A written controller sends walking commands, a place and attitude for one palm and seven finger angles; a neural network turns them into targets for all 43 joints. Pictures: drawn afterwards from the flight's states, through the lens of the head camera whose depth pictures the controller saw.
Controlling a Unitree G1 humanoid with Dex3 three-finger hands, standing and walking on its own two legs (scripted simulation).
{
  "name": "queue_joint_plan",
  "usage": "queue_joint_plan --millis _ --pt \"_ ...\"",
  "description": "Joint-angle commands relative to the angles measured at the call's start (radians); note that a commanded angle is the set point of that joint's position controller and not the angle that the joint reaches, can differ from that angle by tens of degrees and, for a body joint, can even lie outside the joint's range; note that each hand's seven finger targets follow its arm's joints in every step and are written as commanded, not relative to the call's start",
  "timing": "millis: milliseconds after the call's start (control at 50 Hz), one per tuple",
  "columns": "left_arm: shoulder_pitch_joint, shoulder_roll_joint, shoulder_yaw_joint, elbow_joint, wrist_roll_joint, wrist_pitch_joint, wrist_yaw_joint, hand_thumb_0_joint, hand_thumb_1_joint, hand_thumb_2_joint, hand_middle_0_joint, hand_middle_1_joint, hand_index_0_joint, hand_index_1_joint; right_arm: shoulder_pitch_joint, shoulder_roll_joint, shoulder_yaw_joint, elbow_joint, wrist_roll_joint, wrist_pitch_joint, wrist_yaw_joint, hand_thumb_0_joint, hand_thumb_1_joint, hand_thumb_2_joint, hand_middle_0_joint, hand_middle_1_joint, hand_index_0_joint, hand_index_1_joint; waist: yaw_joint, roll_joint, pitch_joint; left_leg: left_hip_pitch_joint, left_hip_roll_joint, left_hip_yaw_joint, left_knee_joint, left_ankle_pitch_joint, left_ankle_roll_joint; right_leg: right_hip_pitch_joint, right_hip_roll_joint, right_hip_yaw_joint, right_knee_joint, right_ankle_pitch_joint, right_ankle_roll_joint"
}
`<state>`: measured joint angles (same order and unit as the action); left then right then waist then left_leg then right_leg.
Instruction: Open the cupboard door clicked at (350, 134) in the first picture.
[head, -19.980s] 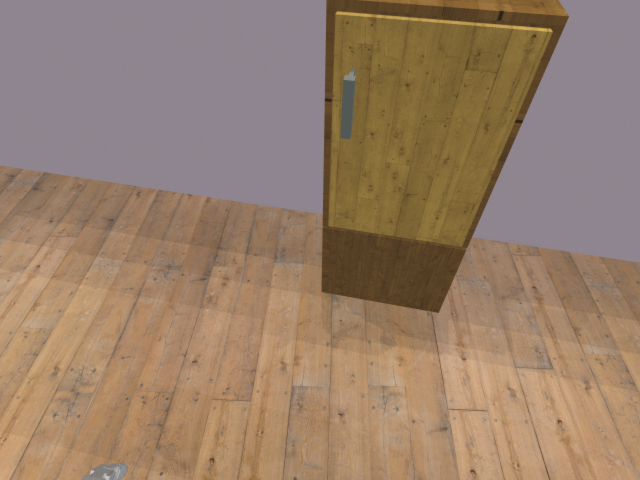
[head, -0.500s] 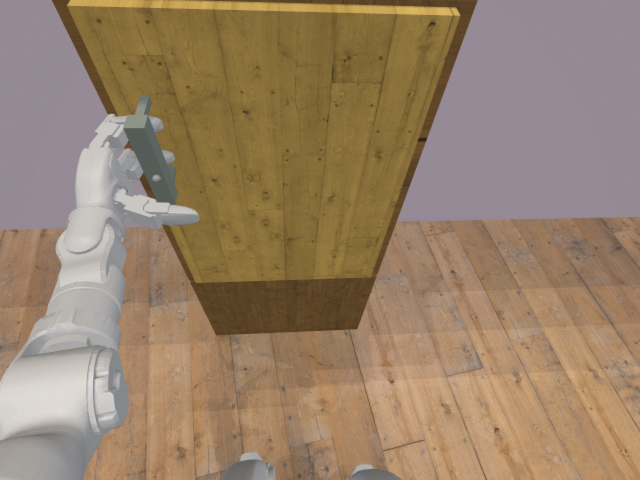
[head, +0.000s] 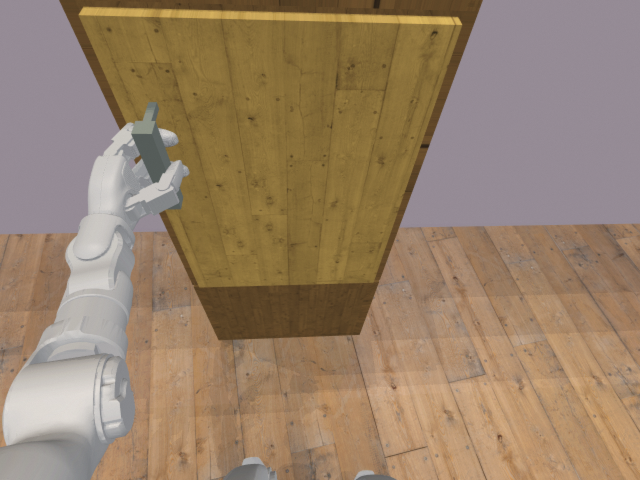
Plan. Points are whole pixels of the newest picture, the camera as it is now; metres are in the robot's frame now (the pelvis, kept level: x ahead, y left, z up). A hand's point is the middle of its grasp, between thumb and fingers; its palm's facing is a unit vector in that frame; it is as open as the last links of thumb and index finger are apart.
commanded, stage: close the thumb around the handle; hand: left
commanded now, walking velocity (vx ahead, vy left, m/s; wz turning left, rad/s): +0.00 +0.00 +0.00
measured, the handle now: (163, 158) +0.51 +0.20 +0.09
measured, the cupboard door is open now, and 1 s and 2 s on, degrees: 0 31 40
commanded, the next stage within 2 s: pull the door open along its arc in 0.06 s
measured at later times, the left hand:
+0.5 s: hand (174, 219) +0.41 +0.17 +0.09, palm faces +0.01 -1.00 +0.00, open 6.1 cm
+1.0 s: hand (237, 307) +0.29 +0.08 +0.10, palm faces +0.46 -0.89 +0.01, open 6.1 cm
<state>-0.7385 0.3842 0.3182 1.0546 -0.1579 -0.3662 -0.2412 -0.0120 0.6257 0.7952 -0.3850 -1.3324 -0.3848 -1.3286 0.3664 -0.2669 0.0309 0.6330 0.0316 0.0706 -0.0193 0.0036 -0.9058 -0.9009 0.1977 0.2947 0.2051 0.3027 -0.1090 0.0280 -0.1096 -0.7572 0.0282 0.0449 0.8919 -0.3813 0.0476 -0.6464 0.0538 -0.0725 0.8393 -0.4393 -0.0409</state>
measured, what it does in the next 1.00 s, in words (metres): stands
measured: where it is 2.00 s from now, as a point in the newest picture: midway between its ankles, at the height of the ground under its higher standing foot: outside the picture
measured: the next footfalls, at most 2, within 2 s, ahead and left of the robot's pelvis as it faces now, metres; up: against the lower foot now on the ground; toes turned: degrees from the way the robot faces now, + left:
none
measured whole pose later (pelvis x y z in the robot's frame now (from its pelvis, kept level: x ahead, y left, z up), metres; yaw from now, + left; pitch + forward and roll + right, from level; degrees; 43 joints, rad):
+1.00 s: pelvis +0.01 -0.02 +0.01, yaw +3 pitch +5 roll +0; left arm 0.13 -0.10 -0.20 -0.02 0.07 -0.05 0.57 -0.02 0.69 0.81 -0.30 -1.32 -0.32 -1.31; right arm 0.16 -0.18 0.03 0.50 -0.04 0.10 0.02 0.01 -0.91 -0.90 0.20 0.29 0.20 0.30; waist 0.02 0.04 -0.11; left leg -0.54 0.00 0.00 0.82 -0.37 0.01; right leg -0.43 0.03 -0.11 0.80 -0.47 -0.07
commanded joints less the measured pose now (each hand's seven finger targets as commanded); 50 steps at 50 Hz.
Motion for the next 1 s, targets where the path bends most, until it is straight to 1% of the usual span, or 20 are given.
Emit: queue_joint_plan --millis 0,80,120,140,180,200,220,340,460,520,540,560,580,600,620,680,700,800,900,980 --pt "-0.422 0.346 0.114 -0.200 -0.011 -0.061 0.050 0.000 0.900 0.900 -0.400 -1.350 -0.400 -1.350 0.085 -0.165 -0.058 -0.088 -0.003 -0.028 -0.018 0.000 -0.900 -0.900 0.200 0.300 0.200 0.300 0.008 0.015 -0.336 0.286 -0.025 -0.076 -0.080 0.267 0.002 0.075 0.004 0.071 -0.110 0.347 0.027" --pt "-0.449 0.336 0.091 -0.176 0.000 -0.063 0.047 0.000 0.900 0.900 -0.400 -1.350 -0.400 -1.350 0.078 -0.163 -0.055 -0.092 0.000 -0.031 -0.022 0.000 -0.900 -0.900 0.200 0.300 0.200 0.300 -0.005 0.032 -0.312 0.276 -0.021 -0.076 -0.086 0.219 -0.002 0.047 0.002 0.073 -0.117 0.299 0.029" --pt "-0.448 0.345 0.099 -0.171 0.002 -0.069 0.048 0.000 0.900 0.900 -0.400 -1.350 -0.400 -1.350 0.080 -0.165 -0.055 -0.092 -0.002 -0.033 -0.023 0.000 -0.900 -0.900 0.200 0.300 0.200 0.300 0.000 0.048 -0.338 0.292 -0.021 -0.079 -0.083 0.230 -0.003 0.046 0.002 0.073 -0.111 0.300 0.027" --pt "-0.459 0.316 0.075 -0.164 -0.001 -0.067 0.046 0.000 0.900 0.900 -0.400 -1.350 -0.400 -1.350 0.080 -0.163 -0.053 -0.094 -0.001 -0.034 -0.022 0.000 -0.900 -0.900 0.200 0.300 0.200 0.300 -0.009 0.039 -0.330 0.291 -0.021 -0.081 -0.084 0.224 -0.003 0.038 0.002 0.071 -0.113 0.293 0.028" --pt "-0.429 0.155 -0.027 -0.217 -0.020 -0.072 0.042 0.000 0.900 0.900 -0.400 -1.350 -0.400 -1.350 0.067 -0.149 -0.061 -0.103 -0.001 -0.045 -0.010 0.000 -0.900 -0.900 0.200 0.300 0.200 0.300 -0.005 0.083 -0.358 0.366 -0.017 -0.088 -0.087 0.243 -0.013 -0.007 0.009 0.051 -0.109 0.279 0.021" --pt "-0.406 0.152 -0.018 -0.212 -0.024 -0.075 0.047 0.000 0.900 0.900 -0.400 -1.350 -0.400 -1.350 0.075 -0.152 -0.066 -0.100 -0.003 -0.049 -0.006 0.000 -0.900 -0.900 0.200 0.300 0.200 0.300 -0.006 0.061 -0.367 0.387 -0.015 -0.096 -0.082 0.258 -0.012 -0.018 0.013 0.044 -0.105 0.279 0.017" --pt "-0.371 0.184 0.007 -0.219 -0.024 -0.075 0.057 0.000 0.900 0.900 -0.400 -1.350 -0.400 -1.350 0.076 -0.161 -0.069 -0.098 -0.003 -0.047 -0.005 0.000 -0.900 -0.900 0.200 0.300 0.200 0.300 0.010 0.045 -0.377 0.379 -0.013 -0.095 -0.084 0.259 -0.013 -0.007 0.012 0.048 -0.104 0.281 0.018" --pt "-0.156 0.131 -0.028 -0.395 -0.029 -0.061 0.071 0.000 0.900 0.900 -0.400 -1.350 -0.400 -1.350 0.043 -0.152 -0.075 -0.139 0.006 -0.047 0.011 0.000 -0.900 -0.900 0.200 0.300 0.200 0.300 0.049 0.025 -0.396 0.389 -0.018 -0.077 -0.102 0.314 -0.010 0.079 0.014 0.045 -0.105 0.356 0.017" --pt "0.167 0.057 -0.062 -0.652 -0.074 -0.020 0.072 0.000 0.900 0.900 -0.400 -1.350 -0.400 -1.350 -0.028 -0.135 -0.076 -0.192 0.019 -0.066 0.018 0.000 -0.900 -0.900 0.200 0.300 0.200 0.300 0.086 -0.022 -0.322 0.377 -0.021 -0.053 -0.140 0.323 -0.004 0.160 0.010 0.044 -0.132 0.412 0.022" --pt "0.300 0.019 -0.085 -0.772 -0.083 0.002 0.090 0.000 0.900 0.900 -0.400 -1.350 -0.400 -1.350 -0.069 -0.123 -0.072 -0.211 0.022 -0.080 0.017 0.000 -0.900 -0.900 0.200 0.300 0.200 0.300 0.096 -0.011 -0.271 0.378 -0.024 -0.047 -0.156 0.315 -0.004 0.175 0.005 0.043 -0.142 0.414 0.022" --pt "0.287 -0.018 0.012 -0.823 -0.135 0.022 0.200 0.000 0.900 0.900 -0.400 -1.350 -0.400 -1.350 -0.108 -0.096 -0.068 -0.211 0.017 -0.090 0.015 0.000 -0.900 -0.900 0.200 0.300 0.200 0.300 0.161 -0.047 -0.256 0.342 -0.028 -0.044 -0.170 0.292 -0.011 0.189 0.006 0.029 -0.155 0.371 0.023" --pt "0.315 -0.092 -0.047 -0.857 -0.116 0.044 0.281 0.000 0.900 0.900 -0.400 -1.350 -0.400 -1.350 -0.132 -0.090 -0.062 -0.217 0.011 -0.101 0.020 0.000 -0.900 -0.900 0.200 0.300 0.200 0.300 0.147 -0.008 -0.217 0.345 -0.028 -0.043 -0.179 0.275 -0.018 0.177 0.005 0.024 -0.155 0.341 0.022" --pt "0.344 -0.109 -0.076 -0.881 -0.079 0.057 0.331 0.000 0.900 0.900 -0.400 -1.350 -0.400 -1.350 -0.125 -0.093 -0.062 -0.210 0.004 -0.107 0.025 0.000 -0.900 -0.900 0.200 0.300 0.200 0.300 0.130 -0.018 -0.207 0.354 -0.026 -0.052 -0.179 0.264 -0.020 0.162 0.004 0.020 -0.150 0.323 0.023" --pt "0.390 -0.110 -0.077 -0.910 -0.049 0.062 0.388 0.000 0.900 0.900 -0.400 -1.350 -0.400 -1.350 -0.130 -0.093 -0.063 -0.206 -0.007 -0.109 0.027 0.000 -0.900 -0.900 0.200 0.300 0.200 0.300 0.134 -0.053 -0.203 0.349 -0.024 -0.058 -0.175 0.279 -0.018 0.167 0.003 0.017 -0.145 0.325 0.022" --pt "0.437 -0.151 -0.112 -0.950 -0.021 0.072 0.435 0.000 0.900 0.900 -0.400 -1.350 -0.400 -1.350 -0.147 -0.086 -0.061 -0.214 -0.014 -0.109 0.035 0.000 -0.900 -0.900 0.200 0.300 0.200 0.300 0.139 -0.023 -0.211 0.363 -0.024 -0.051 -0.177 0.282 -0.019 0.167 -0.003 0.020 -0.142 0.331 0.022" --pt "0.488 -0.268 -0.221 -1.072 0.055 0.105 0.577 0.000 0.900 0.900 -0.400 -1.350 -0.400 -1.350 -0.184 -0.068 -0.059 -0.222 -0.036 -0.099 0.049 0.000 -0.900 -0.900 0.200 0.300 0.200 0.300 0.133 -0.024 -0.228 0.385 -0.022 -0.057 -0.169 0.295 -0.025 0.174 -0.013 0.020 -0.134 0.331 0.019" --pt "0.514 -0.287 -0.258 -1.082 0.090 0.120 0.610 0.000 0.900 0.900 -0.400 -1.350 -0.400 -1.350 -0.180 -0.071 -0.060 -0.222 -0.045 -0.091 0.048 0.000 -0.900 -0.900 0.200 0.300 0.200 0.300 0.119 -0.054 -0.224 0.383 -0.022 -0.062 -0.164 0.286 -0.022 0.177 -0.014 0.020 -0.136 0.325 0.020" --pt "0.590 -0.436 -0.420 -1.213 0.189 0.211 0.758 0.000 0.900 0.900 -0.400 -1.350 -0.400 -1.350 -0.226 -0.049 -0.057 -0.250 -0.064 -0.042 0.042 0.000 -0.900 -0.900 0.200 0.300 0.200 0.300 0.100 -0.057 -0.211 0.402 -0.025 -0.070 -0.157 0.271 -0.022 0.194 -0.026 0.023 -0.154 0.325 0.015" --pt "0.645 -0.526 -0.565 -1.262 0.268 0.270 0.794 0.000 0.900 0.900 -0.400 -1.350 -0.400 -1.350 -0.260 -0.028 -0.049 -0.261 -0.071 -0.006 0.031 0.000 -0.900 -0.900 0.200 0.300 0.200 0.300 0.072 -0.080 -0.144 0.398 -0.023 -0.077 -0.155 0.238 -0.020 0.183 -0.039 0.035 -0.182 0.314 0.013" --pt "0.774 -0.575 -0.634 -1.337 0.262 0.269 0.772 0.000 0.900 0.900 -0.400 -1.350 -0.400 -1.350 -0.284 -0.011 -0.041 -0.280 -0.065 -0.004 0.028 0.000 -0.900 -0.900 0.200 0.300 0.200 0.300 0.086 -0.060 -0.164 0.411 -0.031 -0.077 -0.151 0.246 -0.020 0.225 -0.053 0.048 -0.187 0.374 0.017"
